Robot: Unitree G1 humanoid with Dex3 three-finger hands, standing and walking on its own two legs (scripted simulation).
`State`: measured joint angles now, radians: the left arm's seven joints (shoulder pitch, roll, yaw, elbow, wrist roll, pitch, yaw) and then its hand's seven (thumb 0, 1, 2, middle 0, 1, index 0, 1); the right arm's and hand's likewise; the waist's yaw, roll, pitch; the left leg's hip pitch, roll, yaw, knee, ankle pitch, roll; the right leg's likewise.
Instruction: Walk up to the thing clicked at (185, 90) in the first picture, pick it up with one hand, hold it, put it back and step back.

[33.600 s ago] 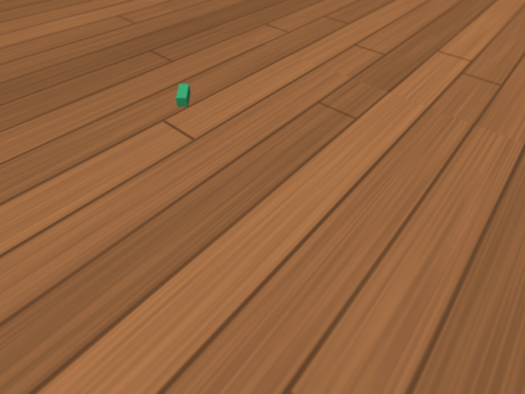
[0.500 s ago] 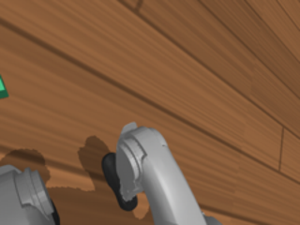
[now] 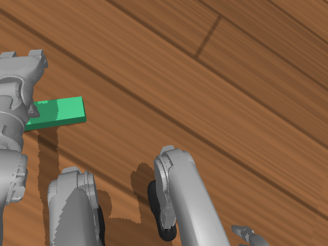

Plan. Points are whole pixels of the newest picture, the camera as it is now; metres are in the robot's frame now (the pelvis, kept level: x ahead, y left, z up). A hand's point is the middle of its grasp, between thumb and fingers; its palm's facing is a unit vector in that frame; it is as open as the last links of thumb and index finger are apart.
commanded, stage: withdraw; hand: left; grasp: from above
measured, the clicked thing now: (52, 113) +0.53 +0.22 -0.35
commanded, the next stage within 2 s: home in 0.20 s
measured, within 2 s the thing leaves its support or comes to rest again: neither
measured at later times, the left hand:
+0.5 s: hand (24, 89) +0.55 +0.25 -0.20, palm faces -0.37 -0.08 -0.93, open 13.0 cm
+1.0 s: hand out of the picture +0.37 +0.25 +0.00, palm faces -0.24 -0.72 -0.65, open 7.7 cm
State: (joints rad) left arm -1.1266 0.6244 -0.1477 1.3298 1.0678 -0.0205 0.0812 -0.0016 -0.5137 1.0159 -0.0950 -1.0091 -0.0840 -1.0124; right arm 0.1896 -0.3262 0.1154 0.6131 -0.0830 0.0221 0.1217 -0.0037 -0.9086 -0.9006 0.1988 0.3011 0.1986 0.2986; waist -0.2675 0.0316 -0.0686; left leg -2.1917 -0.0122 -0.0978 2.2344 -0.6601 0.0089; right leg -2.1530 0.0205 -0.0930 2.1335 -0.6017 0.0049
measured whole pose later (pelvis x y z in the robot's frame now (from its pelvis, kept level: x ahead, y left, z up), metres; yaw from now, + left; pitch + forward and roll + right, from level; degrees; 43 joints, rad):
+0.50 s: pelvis +0.01 +0.00 -0.05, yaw -1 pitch +37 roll -8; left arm -1.16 0.78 0.03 1.42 1.17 -0.07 0.34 0.00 -0.33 0.96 -0.21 -0.86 -0.20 -0.85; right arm 0.24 -0.24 0.17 0.67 -0.13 -0.03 0.11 0.00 -0.90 -0.89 0.20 0.30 0.20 0.30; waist -0.33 0.00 -0.01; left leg -2.35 -0.01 -0.10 2.39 -0.70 0.01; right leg -2.31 0.02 -0.09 2.29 -0.63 0.02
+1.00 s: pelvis +0.02 +0.00 +0.11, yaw +3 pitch +33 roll -5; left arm -0.38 0.43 0.00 0.58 0.43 0.15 0.05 0.00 0.81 0.91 -0.22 -0.35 -0.22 -0.34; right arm 0.16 -0.30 -0.02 0.57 0.01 0.03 0.04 0.00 -0.91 -0.90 0.20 0.30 0.20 0.30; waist -0.09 0.03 -0.21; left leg -1.80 -0.02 -0.07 1.88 -0.65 0.01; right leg -1.77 0.01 -0.06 1.81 -0.61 0.01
